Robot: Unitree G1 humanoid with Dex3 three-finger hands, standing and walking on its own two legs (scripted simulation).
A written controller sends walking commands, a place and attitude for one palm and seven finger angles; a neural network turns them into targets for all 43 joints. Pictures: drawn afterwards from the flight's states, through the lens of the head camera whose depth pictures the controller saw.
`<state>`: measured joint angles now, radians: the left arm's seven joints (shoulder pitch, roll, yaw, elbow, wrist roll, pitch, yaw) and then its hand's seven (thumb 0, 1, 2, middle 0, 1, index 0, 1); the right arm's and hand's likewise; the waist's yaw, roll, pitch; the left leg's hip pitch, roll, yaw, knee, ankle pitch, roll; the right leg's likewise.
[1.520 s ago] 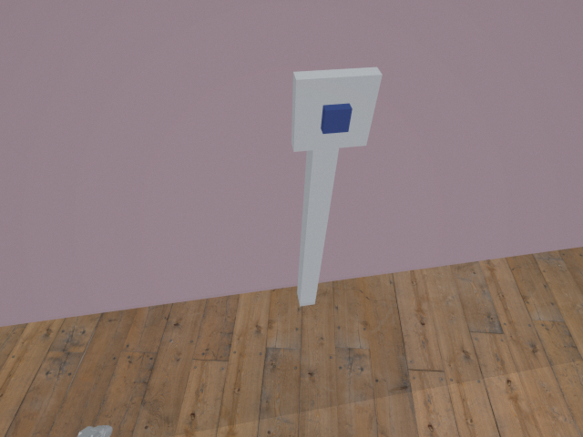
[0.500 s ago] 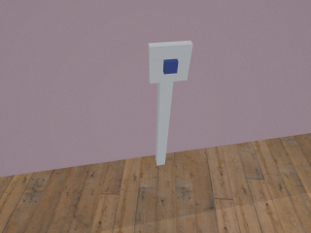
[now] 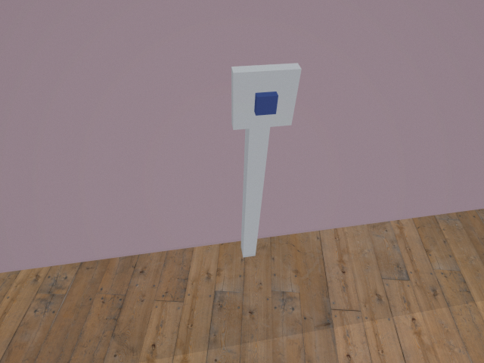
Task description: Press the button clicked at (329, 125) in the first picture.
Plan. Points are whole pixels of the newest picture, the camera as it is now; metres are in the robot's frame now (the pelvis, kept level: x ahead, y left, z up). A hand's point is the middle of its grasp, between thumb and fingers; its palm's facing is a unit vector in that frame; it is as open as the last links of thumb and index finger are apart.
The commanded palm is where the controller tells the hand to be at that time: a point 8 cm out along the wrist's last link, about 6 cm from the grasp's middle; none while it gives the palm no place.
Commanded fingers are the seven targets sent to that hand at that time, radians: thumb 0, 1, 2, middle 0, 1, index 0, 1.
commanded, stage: walk to a spot facing it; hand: left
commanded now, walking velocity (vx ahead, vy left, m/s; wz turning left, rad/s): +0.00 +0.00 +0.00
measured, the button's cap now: (265, 102) +0.68 -0.01 +0.08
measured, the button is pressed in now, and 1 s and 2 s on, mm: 0 0 0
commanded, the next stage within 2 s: none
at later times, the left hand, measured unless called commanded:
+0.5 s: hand out of the picture +0.04 +0.18 -0.18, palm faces -0.10 -0.96 -0.25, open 7.4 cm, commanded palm none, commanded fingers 0.00 0.90 0.90 -0.20 -0.30 -0.20 -0.30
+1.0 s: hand out of the picture +0.11 +0.22 -0.17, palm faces -0.39 -0.89 -0.23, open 7.4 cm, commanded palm none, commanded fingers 0.00 0.90 0.90 -0.20 -0.30 -0.20 -0.30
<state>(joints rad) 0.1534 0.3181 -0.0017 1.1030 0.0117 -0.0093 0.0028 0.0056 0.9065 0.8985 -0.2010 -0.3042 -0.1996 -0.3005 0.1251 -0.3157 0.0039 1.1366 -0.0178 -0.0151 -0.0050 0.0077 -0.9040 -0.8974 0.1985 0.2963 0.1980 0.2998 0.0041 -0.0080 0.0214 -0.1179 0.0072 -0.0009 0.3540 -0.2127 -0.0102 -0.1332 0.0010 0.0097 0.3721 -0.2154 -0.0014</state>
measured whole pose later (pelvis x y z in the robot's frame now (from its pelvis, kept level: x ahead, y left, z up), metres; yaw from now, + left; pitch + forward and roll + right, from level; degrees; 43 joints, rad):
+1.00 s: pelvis -0.05 +0.05 +0.00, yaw -28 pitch -1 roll -2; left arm 0.22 0.30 0.11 0.92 0.03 0.08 -0.03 0.01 0.91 0.90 -0.20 -0.30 -0.19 -0.30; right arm 0.21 -0.19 -0.03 0.91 -0.03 0.00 -0.03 0.01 -0.90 -0.90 0.20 0.30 0.20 0.30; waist 0.03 -0.05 0.06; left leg -0.15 0.05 0.10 0.46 -0.29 0.03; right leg -0.50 -0.02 0.01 1.04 -0.37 0.08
